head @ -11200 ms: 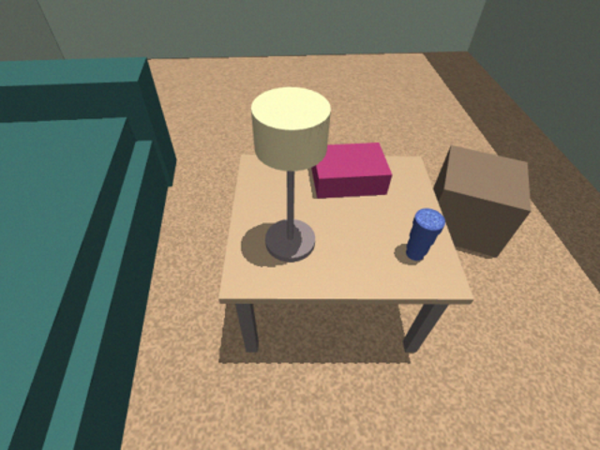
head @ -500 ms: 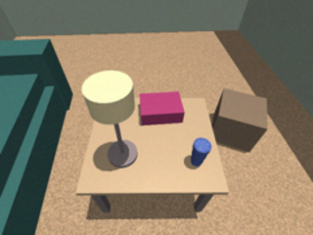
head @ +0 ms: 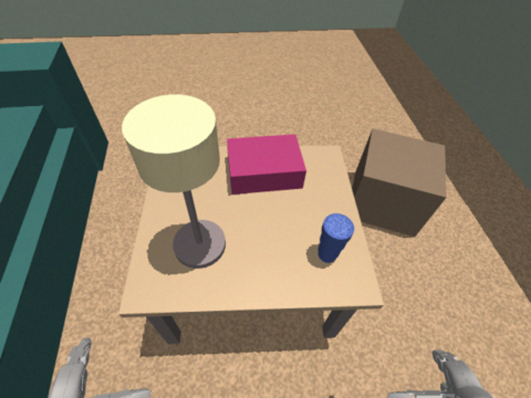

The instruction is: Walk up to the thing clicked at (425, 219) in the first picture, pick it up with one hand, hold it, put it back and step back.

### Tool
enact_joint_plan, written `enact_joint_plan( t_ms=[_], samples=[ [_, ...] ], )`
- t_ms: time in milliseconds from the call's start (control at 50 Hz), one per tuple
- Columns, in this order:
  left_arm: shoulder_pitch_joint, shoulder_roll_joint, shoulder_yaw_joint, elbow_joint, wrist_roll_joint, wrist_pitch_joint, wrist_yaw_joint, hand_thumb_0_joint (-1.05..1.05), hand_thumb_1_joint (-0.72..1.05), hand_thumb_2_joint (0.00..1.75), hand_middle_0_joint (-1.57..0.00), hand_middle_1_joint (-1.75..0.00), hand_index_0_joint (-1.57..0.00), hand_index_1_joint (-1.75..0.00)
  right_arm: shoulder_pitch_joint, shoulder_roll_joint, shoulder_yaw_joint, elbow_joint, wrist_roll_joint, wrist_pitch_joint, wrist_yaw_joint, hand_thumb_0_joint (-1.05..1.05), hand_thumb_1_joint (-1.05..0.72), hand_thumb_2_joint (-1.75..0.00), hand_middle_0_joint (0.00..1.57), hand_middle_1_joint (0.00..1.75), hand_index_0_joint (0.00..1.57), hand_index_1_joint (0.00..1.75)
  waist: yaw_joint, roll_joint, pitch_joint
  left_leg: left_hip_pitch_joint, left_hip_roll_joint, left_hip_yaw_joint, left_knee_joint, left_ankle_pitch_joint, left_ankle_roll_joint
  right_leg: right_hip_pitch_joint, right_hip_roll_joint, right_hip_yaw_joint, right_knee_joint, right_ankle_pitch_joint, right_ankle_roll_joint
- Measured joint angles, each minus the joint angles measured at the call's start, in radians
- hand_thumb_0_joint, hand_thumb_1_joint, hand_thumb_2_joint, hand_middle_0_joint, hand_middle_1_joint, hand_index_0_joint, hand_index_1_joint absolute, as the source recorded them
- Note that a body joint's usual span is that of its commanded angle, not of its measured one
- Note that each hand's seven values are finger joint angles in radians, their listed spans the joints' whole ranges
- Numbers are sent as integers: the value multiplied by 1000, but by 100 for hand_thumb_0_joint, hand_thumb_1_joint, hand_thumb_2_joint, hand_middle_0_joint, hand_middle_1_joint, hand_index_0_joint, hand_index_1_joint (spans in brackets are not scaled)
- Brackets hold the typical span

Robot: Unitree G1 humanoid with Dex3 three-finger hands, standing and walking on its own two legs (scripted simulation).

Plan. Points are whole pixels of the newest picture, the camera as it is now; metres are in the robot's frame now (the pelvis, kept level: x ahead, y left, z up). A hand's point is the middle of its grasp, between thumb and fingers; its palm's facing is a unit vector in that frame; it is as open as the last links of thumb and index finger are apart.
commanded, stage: go down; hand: right
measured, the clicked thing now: (332, 241) +0.50 -0.19 -0.26
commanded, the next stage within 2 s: none
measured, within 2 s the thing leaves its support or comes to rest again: neither
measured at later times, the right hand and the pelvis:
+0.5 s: hand (425, 377) +0.17 -0.27 -0.12, palm faces +0.03 +0.94 -0.33, open 17.3 cm; pelvis +0.02 +0.00 -0.03, yaw +0 degrees
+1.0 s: hand (434, 379) +0.16 -0.27 -0.11, palm faces +0.05 +0.94 -0.33, open 17.2 cm; pelvis +0.02 -0.01 -0.04, yaw -1 degrees
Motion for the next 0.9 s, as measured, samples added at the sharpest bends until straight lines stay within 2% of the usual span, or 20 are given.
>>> enact_joint_plan(
  t_ms=[160,300,540,900],
  samples=[
    [54,-6,3,-98,16,-30,34,0,-31,10,-5,-5,-6,-6,67,-1,-28,-132,0,7,5,0,26,-9,6,6,6,6,2,-5,-4,-92,1,3,121,-64,0,-94,0,5,121,-62,1],
    [93,-14,-10,-175,18,-27,65,-1,-46,6,-6,-5,-6,-6,113,-4,-40,-242,10,47,14,-1,42,-5,5,6,6,6,2,-3,-43,-124,0,7,177,-106,-1,-130,0,10,181,-105,2],
    [159,-20,-18,-309,5,-2,76,-1,-52,5,-5,-4,-5,-5,184,-24,-53,-397,23,135,38,-1,49,-4,5,6,6,6,2,-4,-76,-170,1,11,243,-155,-4,-182,1,15,258,-158,0],
    [231,-36,-28,-430,-1,10,95,-1,-53,5,-6,-5,-6,-6,259,-29,-77,-562,34,196,45,-1,47,-4,6,5,6,5,1,-1,-110,-226,5,11,306,-183,-11,-244,4,17,331,-190,-6]
  ],
)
